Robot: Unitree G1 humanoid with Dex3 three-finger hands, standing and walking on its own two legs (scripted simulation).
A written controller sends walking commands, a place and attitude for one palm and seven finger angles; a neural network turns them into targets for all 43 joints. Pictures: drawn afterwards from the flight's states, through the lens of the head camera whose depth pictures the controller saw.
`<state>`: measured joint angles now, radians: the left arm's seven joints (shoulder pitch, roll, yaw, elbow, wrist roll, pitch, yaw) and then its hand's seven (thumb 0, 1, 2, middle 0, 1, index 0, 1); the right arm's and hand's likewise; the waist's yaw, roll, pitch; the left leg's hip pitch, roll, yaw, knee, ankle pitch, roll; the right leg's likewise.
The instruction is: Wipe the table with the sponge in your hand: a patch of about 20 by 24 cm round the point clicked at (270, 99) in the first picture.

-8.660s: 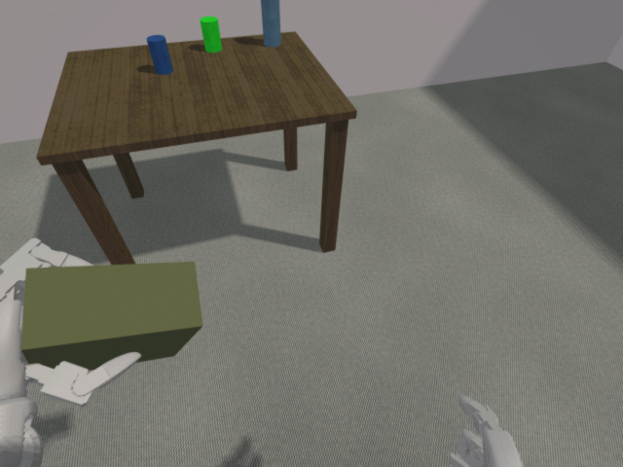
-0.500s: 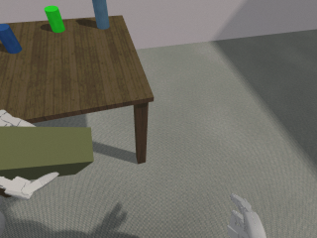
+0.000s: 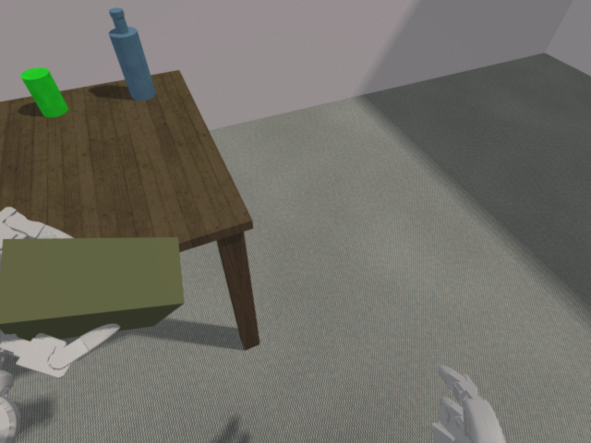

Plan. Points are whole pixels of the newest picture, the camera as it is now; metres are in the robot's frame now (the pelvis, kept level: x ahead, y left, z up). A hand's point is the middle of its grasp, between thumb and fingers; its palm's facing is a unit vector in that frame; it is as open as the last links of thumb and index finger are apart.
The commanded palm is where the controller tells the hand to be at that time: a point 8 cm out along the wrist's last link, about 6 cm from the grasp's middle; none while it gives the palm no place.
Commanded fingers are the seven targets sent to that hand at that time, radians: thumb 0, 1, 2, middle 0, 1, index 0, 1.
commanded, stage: shuffle to correct the standing spot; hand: left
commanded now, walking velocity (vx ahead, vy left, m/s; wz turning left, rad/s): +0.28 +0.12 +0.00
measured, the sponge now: (120, 290) +0.24 +0.19 +0.15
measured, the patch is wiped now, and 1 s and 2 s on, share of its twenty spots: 0.00 0.00 0.00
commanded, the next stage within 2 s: come to a stop and stand still in 0.80 s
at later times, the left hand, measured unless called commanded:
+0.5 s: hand (63, 184) +0.35 +0.28 +0.19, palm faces +0.33 -0.83 -0.45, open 10.6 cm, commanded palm +0.27 +0.33 +0.20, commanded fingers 0.00 0.10 1.30 -1.20 -1.60 -1.20 -1.60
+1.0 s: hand (39, 133) +0.44 +0.35 +0.20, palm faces +0.34 -0.85 -0.40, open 10.6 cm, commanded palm +0.36 +0.40 +0.20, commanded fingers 0.00 0.10 1.30 -1.20 -1.60 -1.20 -1.60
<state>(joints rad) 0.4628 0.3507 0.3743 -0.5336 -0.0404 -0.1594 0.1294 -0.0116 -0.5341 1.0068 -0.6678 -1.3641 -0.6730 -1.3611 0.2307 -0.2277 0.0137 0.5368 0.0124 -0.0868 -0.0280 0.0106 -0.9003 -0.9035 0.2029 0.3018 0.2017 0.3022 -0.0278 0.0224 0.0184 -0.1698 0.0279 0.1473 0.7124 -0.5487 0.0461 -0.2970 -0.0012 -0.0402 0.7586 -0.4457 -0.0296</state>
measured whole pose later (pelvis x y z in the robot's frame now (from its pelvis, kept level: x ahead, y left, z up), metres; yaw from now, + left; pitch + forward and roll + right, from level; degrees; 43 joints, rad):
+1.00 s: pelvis +0.20 +0.12 +0.01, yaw -1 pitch -2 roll +2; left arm 0.41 0.42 0.37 -0.61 -0.02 -0.15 0.15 -0.01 -0.54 1.01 -0.67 -1.36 -0.68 -1.36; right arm 0.12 -0.17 -0.02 0.57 0.01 -0.10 -0.04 0.01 -0.90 -0.90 0.20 0.30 0.20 0.30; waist -0.02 -0.09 0.12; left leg -0.30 0.01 0.11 0.60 -0.26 0.03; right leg -0.39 -0.06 -0.03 1.01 -0.50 0.00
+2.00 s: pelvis +0.20 +0.17 +0.02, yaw +3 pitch -2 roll -1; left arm 0.32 0.44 0.41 -0.49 -0.03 -0.27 0.11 -0.01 -0.54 1.01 -0.68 -1.35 -0.68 -1.34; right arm 0.25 -0.16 0.04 0.60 0.02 -0.21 -0.02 0.01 -0.90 -0.90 0.20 0.30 0.20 0.30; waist 0.03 -0.08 0.09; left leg -0.27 -0.05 0.06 0.52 -0.22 0.08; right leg -0.28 -0.01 -0.03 0.49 -0.17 0.00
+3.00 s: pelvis +0.24 +0.16 +0.03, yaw +2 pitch +0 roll -1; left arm 0.43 0.36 0.35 -0.41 -0.04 -0.19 0.10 -0.01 -0.54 1.01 -0.69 -1.33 -0.69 -1.33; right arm 0.23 -0.19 0.02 0.57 0.02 -0.12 -0.04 0.01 -0.90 -0.90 0.20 0.30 0.20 0.30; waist 0.01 -0.01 0.01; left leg -0.20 -0.02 0.06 0.44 -0.23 0.06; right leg -0.21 0.03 -0.02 0.37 -0.16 -0.01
